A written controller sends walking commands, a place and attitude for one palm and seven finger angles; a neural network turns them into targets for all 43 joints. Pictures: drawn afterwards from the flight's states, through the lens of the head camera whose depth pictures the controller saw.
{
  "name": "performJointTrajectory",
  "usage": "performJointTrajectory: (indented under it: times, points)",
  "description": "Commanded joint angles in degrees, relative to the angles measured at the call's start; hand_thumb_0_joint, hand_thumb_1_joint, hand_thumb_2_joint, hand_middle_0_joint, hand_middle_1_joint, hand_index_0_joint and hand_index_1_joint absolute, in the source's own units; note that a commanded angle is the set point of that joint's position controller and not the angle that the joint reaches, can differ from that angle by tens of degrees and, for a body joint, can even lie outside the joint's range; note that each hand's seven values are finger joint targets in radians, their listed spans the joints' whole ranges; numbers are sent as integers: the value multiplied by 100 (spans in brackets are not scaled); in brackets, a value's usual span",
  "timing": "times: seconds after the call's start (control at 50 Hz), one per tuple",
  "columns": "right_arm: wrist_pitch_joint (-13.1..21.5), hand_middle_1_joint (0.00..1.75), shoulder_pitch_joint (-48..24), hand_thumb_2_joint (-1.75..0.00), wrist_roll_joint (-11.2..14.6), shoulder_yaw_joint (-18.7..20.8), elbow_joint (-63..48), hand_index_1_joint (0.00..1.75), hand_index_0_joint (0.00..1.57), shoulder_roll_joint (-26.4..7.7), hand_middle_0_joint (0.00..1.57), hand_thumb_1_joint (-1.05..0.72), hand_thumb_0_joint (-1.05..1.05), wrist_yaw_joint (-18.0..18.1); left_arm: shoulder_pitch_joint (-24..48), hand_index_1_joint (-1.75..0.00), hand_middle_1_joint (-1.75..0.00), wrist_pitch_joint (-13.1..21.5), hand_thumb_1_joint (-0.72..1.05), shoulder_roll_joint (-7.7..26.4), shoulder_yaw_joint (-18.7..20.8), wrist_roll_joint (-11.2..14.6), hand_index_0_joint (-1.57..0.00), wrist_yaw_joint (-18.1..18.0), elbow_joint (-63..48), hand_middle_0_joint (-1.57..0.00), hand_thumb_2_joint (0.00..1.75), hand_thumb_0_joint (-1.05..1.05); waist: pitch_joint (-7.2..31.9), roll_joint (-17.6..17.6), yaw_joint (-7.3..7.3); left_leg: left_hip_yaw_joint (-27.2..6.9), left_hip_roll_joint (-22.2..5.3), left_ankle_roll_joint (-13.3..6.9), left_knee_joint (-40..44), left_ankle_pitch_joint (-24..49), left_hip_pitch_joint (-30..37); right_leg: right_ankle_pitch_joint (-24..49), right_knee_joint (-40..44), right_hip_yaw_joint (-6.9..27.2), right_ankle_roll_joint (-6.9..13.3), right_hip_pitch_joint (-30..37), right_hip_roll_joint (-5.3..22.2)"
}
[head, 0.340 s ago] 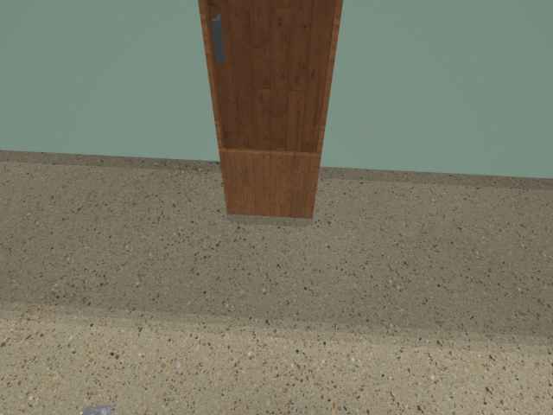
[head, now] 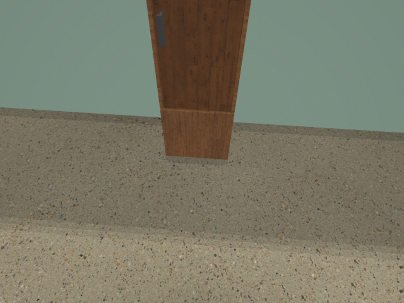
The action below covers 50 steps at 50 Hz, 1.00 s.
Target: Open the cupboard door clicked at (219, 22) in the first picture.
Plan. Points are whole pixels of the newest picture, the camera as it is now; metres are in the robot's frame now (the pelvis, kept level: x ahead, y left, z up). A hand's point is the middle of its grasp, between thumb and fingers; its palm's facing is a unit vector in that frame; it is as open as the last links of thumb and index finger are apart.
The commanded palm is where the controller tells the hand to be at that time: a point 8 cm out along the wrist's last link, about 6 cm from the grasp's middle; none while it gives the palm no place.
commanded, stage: stand and wait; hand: left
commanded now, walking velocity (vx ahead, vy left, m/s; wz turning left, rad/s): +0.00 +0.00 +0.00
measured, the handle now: (161, 28) +1.11 +0.24 +0.08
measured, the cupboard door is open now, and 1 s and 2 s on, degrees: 0 0 0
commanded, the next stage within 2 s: look at it before walking up in 0.48 s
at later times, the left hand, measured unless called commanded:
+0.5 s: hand out of the picture +0.07 +0.24 -0.15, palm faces -0.02 -0.94 -0.33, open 7.4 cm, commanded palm none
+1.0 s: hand out of the picture +0.07 +0.24 -0.15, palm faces -0.02 -0.95 -0.32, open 7.4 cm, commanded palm none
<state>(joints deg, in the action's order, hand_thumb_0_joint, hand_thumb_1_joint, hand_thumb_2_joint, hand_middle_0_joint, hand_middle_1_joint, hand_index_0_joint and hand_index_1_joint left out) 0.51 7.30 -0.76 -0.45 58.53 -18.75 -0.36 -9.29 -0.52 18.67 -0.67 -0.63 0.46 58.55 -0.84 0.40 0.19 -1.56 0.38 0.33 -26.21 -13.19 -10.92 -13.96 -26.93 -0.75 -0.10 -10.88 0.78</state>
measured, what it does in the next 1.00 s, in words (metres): stands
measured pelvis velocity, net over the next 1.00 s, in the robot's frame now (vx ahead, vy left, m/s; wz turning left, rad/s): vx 0.00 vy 0.00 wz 0.00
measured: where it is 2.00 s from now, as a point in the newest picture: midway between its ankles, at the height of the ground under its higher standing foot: outside the picture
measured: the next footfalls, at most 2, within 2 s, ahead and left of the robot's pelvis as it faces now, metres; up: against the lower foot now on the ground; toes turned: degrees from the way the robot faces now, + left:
right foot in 2.00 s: +0.42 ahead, -0.05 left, +0.00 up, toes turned +0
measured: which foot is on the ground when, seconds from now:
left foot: down 0.00-1.00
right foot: down 0.00-1.00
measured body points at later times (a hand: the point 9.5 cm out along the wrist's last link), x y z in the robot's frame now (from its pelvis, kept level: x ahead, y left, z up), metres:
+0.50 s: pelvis +0.00 +0.00 +0.00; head -0.01 +0.00 +0.45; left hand +0.07 +0.29 -0.13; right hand +0.07 -0.30 -0.13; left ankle +0.01 +0.12 -0.74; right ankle +0.01 -0.12 -0.74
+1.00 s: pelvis +0.00 +0.00 +0.01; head +0.00 +0.00 +0.46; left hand +0.07 +0.29 -0.13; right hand +0.08 -0.30 -0.12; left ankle +0.01 +0.12 -0.74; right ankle +0.01 -0.12 -0.74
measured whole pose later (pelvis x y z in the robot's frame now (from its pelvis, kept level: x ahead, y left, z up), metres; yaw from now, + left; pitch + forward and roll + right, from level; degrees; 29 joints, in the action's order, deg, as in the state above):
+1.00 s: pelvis +0.00 +0.00 +0.01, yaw +0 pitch -2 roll +0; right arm 0.6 7.1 -0.3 -0.4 63.4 -19.2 -0.3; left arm -8.8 -0.2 19.4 -0.3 -0.6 0.3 62.3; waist -1.6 0.6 0.1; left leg -1.5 0.0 0.6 -21.7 -10.9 -8.5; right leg -11.5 -22.1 -0.7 0.0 -8.4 0.4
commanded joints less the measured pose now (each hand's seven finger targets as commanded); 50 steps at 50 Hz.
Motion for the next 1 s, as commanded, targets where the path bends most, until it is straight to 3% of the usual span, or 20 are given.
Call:
performJointTrajectory:
  times: [0.0,0.26,0.42,0.64,0.8,0.98]
  points:
    - [134,30,-282,-90,-8,284,-332,30,20,-1147,20,-90,0,91,338,-30,-30,189,90,1233,288,-5,-20,-99,-364,-20,90,0,264,12,-23,-470,-567,-234,469,577,-60,302,653,662,223,47,619]
    - [134,30,-190,-90,14,258,-17,30,20,-1195,20,-90,0,89,289,-30,-30,195,90,1257,281,7,-20,-100,-96,-20,90,0,283,-23,-2,-500,-630,-209,587,619,4,338,763,646,216,167,642]
    - [119,30,-206,-90,14,253,70,30,20,-1203,20,-90,0,86,321,-30,-30,179,90,1252,272,0,-20,-102,-37,-20,90,0,36,6,6,-543,-626,-202,736,395,-64,60,892,673,197,60,622]
    - [137,30,-206,-90,26,259,79,30,20,-1201,20,-90,0,85,321,-30,-30,203,90,1251,279,-8,-20,-108,-40,-20,90,0,272,-38,-3,-523,-662,-192,708,779,122,530,847,641,196,222,632]
    - [131,30,-271,-90,26,251,100,30,20,-1213,20,-90,0,89,322,-30,-30,194,90,1245,267,-6,-20,-103,-14,-20,90,0,135,-70,5,-518,-666,-185,795,707,122,487,908,620,179,195,638]
    - [138,30,-272,-90,31,245,109,30,20,-1221,20,-90,0,95,292,-30,-30,192,90,1240,271,-9,-20,-103,4,-20,90,0,231,-76,0,-538,-677,-187,819,823,229,617,913,618,172,271,626]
